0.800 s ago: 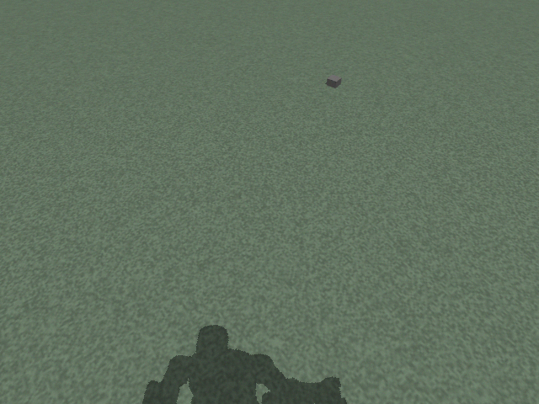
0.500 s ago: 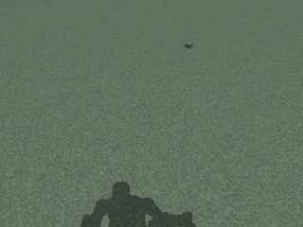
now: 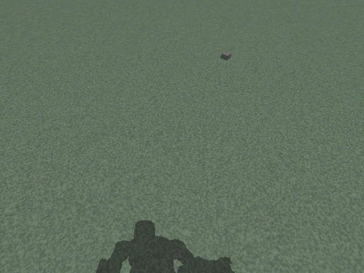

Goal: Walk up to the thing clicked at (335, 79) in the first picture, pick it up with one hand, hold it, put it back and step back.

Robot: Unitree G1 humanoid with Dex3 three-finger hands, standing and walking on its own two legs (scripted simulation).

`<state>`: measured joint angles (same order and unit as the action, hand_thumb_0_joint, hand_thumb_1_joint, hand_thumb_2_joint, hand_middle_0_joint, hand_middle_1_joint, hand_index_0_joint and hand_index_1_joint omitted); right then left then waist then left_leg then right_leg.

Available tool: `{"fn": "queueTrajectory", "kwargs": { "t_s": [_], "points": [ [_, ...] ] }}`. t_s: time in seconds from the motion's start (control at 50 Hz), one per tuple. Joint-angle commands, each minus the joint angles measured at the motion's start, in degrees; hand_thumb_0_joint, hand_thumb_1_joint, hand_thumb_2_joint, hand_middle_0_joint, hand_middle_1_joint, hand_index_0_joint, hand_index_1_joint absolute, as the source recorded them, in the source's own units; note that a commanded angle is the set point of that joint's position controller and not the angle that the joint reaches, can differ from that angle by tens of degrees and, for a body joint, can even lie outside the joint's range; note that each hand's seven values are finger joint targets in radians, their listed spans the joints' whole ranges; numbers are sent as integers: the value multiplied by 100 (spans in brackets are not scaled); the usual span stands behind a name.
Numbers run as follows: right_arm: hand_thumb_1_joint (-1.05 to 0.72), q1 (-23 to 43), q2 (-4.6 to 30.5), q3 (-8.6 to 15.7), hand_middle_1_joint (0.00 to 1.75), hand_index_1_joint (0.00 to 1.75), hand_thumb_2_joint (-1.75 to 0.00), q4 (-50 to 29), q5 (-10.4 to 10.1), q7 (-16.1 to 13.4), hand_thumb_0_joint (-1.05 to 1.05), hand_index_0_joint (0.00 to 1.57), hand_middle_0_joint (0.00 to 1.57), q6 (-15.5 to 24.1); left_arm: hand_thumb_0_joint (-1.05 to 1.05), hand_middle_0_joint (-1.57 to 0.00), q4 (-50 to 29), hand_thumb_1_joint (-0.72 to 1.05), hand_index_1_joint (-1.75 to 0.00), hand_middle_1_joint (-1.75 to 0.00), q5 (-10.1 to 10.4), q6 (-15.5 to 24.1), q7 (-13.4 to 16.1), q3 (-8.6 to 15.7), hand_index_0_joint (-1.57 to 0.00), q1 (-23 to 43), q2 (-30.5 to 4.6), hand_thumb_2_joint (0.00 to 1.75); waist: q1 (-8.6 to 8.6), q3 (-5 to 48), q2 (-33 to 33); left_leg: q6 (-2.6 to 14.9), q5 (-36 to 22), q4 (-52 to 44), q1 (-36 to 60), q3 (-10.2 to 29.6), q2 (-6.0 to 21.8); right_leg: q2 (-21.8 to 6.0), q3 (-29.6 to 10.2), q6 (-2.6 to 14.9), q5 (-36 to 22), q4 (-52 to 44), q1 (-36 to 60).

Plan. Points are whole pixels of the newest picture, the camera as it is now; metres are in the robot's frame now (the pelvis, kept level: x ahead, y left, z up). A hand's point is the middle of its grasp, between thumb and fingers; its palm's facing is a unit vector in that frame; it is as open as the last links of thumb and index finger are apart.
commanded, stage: stand
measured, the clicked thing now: (226, 55) +2.32 -0.49 -0.76
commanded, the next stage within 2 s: walk up in 0.32 s
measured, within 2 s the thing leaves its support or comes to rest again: neither
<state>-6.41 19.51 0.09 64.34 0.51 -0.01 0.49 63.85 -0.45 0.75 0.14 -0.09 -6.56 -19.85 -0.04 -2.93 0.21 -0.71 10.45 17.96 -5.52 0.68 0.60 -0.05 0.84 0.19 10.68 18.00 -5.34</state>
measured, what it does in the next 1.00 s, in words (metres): walks ahead: right foot, then left foot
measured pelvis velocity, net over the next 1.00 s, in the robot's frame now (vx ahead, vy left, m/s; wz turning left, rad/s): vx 0.20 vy -0.06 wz -0.16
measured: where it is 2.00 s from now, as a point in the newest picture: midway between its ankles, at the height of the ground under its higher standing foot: (207, 208)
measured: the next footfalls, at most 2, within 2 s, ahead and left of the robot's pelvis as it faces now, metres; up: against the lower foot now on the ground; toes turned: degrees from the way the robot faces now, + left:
right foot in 0.60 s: +0.14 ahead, -0.20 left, +0.00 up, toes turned -8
left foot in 0.94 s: +0.33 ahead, +0.05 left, +0.00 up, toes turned -3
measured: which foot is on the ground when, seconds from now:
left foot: down 0.00-0.62, up 0.64-0.92, down 0.94-1.00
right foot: down 0.00-0.38, up 0.40-0.58, down 0.60-0.96, up 0.98-1.00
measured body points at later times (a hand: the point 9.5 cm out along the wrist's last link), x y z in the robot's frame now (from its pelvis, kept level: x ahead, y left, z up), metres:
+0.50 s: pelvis +0.02 -0.02 -0.01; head +0.03 -0.02 +0.44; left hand +0.10 +0.31 -0.13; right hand +0.06 -0.34 -0.13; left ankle -0.01 +0.13 -0.75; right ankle +0.02 -0.15 -0.72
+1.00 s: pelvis +0.20 -0.06 -0.03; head +0.21 -0.04 +0.42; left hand +0.26 +0.26 -0.16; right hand +0.25 -0.39 -0.12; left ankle +0.29 +0.05 -0.75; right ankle +0.10 -0.19 -0.73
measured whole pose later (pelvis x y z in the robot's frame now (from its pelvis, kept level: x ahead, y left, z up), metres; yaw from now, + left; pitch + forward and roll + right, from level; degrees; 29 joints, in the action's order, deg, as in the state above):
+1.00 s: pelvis +0.20 -0.06 -0.03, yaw -9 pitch -3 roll +0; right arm -13.1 23.1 4.9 49.6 2.2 4.0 4.7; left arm 52.3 -0.8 2.5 -2.7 3.0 -21.3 -24.4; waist 1.7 -3.8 2.4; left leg 0.7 13.2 38.0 -21.5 -5.1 3.4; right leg -0.9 -3.2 2.1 26.8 48.0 -12.0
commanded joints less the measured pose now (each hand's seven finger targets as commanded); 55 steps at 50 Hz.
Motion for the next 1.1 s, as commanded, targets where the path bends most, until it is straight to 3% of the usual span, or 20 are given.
{"fn": "queueTrajectory", "kwargs": {
  "t_s": [0.0, 0.28, 0.3, 0.32, 0.36, 0.38, 0.48, 0.56, 0.58, 0.6, 0.62, 0.64, 0.72, 0.82, 0.9, 0.92, 0.94, 0.96, 1.02, 1.08],
  "points": [
    [-90, 192, 1200, 204, 30, 30, -90, -350, -4, -53, 0, 20, 20, 128, 0, -20, -331, 90, -30, -30, 3, 140, 53, 215, -20, 209, -1213, 90, 5, 363, -36, 173, -865, -250, -18, 518, 648, -744, -565, 145, -783, -291, 20],
    [-90, 179, 1223, 202, 30, 30, -90, -329, -13, -60, 0, 20, 20, 129, 0, -20, -314, 90, -30, -30, -3, 111, 44, 201, -20, 148, -1222, 90, 18, 354, -41, 179, -825, -255, 68, 505, 663, -735, -576, 150, -751, -308, -27],
    [-90, -244, 1837, 579, 30, 30, -90, -715, 154, 32, 0, 20, 20, 257, 0, -20, -748, 90, -30, -30, -125, 127, -144, 598, -20, -195, -1739, 90, -71, 878, 59, 572, 2158, 276, 407, 468, 511, -345, -715, 343, 2004, 200, -375],
    [-90, -487, 1883, 641, 30, 30, -90, -606, 191, 71, 0, 20, 20, 297, 0, -20, -794, 90, -30, -30, -169, 110, -214, 590, -20, 46, -1658, 90, -240, 431, -189, 704, 3043, 105, 500, 756, 672, -351, -720, 368, 2641, 597, -1429],
    [-90, -907, 2088, 823, 30, 30, -90, -669, 199, 84, 0, 20, 20, 327, 0, -20, -1150, 90, -30, -30, -179, 81, -310, 584, -20, 733, -1321, 90, -624, -483, -957, 1373, 3526, -984, 677, 2264, 1952, -24, -195, 177, 1699, 2603, -3205],
    [-90, -780, 2243, 892, 30, 30, -90, -819, 206, 75, 0, 20, 20, 400, 0, -20, -1281, 90, -30, -30, -194, 116, -306, 599, -20, 685, -1361, 90, -523, -683, -852, 1662, 3067, -1147, 554, 2699, 2535, -448, -685, 186, 1656, 3074, -3559],
    [-90, -9, 2036, 859, 30, 30, -90, -1395, 246, 161, 0, 20, 20, 462, 0, -20, -1294, 90, -30, -30, -123, 163, -561, 669, -20, -272, -1466, 90, 88, -75, -1086, 1211, 2310, -804, -157, 976, 1660, -627, -383, 91, 1420, 2255, -1947],
    [-90, 177, 1725, 775, 30, 30, -90, -1557, 270, 211, 0, 20, 20, 312, 0, -20, -908, 90, -30, -30, -161, 195, -490, 836, -20, -1478, -1566, 90, 588, 111, -79, 794, 2481, 1047, -1823, -219, 819, 8, 412, 2, 201, 1247, 580],
    [-90, -95, 1459, 666, 30, 30, -90, -1574, 269, 210, 0, 20, 20, 278, 0, -20, -824, 90, -30, -30, -183, 250, -403, 946, -20, -2052, -1828, 90, 793, 418, 837, 671, 2530, 2459, -2580, -530, 475, 44, 134, 95, 800, 1063, 1601],
    [-90, 47, 1058, 519, 30, 30, -90, -1796, 179, 246, 0, 20, 20, 292, 0, -20, -900, 90, -30, -30, -223, 290, -295, 1104, -20, -2557, -2349, 90, 1082, 302, 2207, 391, 2674, 4299, -3692, -684, -177, -1235, -2318, 582, 2817, -160, 1589],
    [-90, 134, 1419, 609, 30, 30, -90, -1865, 137, 227, 0, 20, 20, 268, 0, -20, -1174, 90, -30, -30, -178, 327, -305, 1014, -20, -2064, -2530, 90, 774, 47, 1532, 230, 2212, 4691, -3487, 95, 2, -2208, -4311, 1334, 3641, -1149, 482],
    [-90, 123, 1768, 698, 30, 30, -90, -1752, 110, 221, 0, 20, 20, 275, 0, -20, -1393, 90, -30, -30, -80, 342, -300, 993, -20, -1482, -2565, 90, 527, -469, 756, 188, 1821, 4819, -3388, 390, 353, -2285, -4285, 1562, 3863, -1209, -101],
    [-90, -691, 1698, 697, 30, 30, -90, -1407, 68, 334, 0, 20, 20, 299, 0, -20, -1557, 90, -30, -30, -33, 387, -244, 830, -20, -915, -2082, 90, 44, -475, 693, 202, 1125, 3778, -2506, 289, 737, -1530, -2208, 1262, 2221, -763, -781],
    [-90, -476, 1550, 735, 30, 30, -90, -1721, 120, 456, 0, 20, 20, 323, 0, -20, -1766, 90, -30, -30, -41, 458, -271, 805, -20, -1046, -2087, 90, 165, -220, 748, 112, 638, 2246, -1808, -98, 578, -1285, -1437, 1199, 1520, -475, -915],
    [-90, -1281, 1638, 886, 30, 30, -90, -1578, 135, 369, 0, 20, 20, 444, 0, -20, -1890, 90, -30, -30, -35, 435, -270, 667, -20, -805, -1844, 90, -409, 108, 50, 149, 110, 1395, 426, -593, 188, -887, -673, 874, 830, 940, -2179],
    [-90, -1879, 1853, 979, 30, 30, -90, -1429, 168, 300, 0, 20, 20, 483, 0, -20, -1901, 90, -30, -30, -52, 435, -268, 567, -20, -1040, -1565, 90, -683, 469, -811, 336, 859, 1060, 1294, -279, 238, -474, -341, 736, 408, 2425, -2572],
    [-90, -2362, 2330, 1094, 30, 30, -90, -1453, 251, 231, 0, 20, 20, 529, 0, -20, -1944, 90, -30, -30, 15, 445, -252, 459, -20, -1293, -1089, 90, -821, 581, -2163, 806, 2653, -1, 1709, 2167, 1606, 377, -63, 386, 1414, 4339, -3639],
    [-90, -1921, 2534, 1085, 30, 30, -90, -1695, 90, 242, 0, 20, 20, 542, 0, -20, -1882, 90, -30, -30, 3, 417, -160, 567, -20, -1313, -1574, 90, -627, 434, -1572, 1331, 3541, -868, 978, 3932, 2455, 382, -693, 348, 2063, 5056, -3721],
    [-90, -1062, 2003, 871, 30, 30, -90, -1976, -16, 221, 0, 20, 20, 531, 0, -20, -1621, 90, -30, -30, 45, 428, -168, 602, -20, -1401, -1867, 90, -113, -230, -597, 1363, 2123, -521, -54, 2136, 1987, -317, -891, 256, 1166, 4834, -3375],
    [-90, -1062, 1905, 795, 30, 30, -90, -1967, 22, 216, 0, 20, 20, 558, 0, -20, -1553, 90, -30, -30, 47, 391, -297, 586, -20, -1410, -1633, 90, -84, -227, -941, 1363, 642, -430, -437, 912, 1650, -450, -433, 53, 1043, 3740, -2746]
  ]
}}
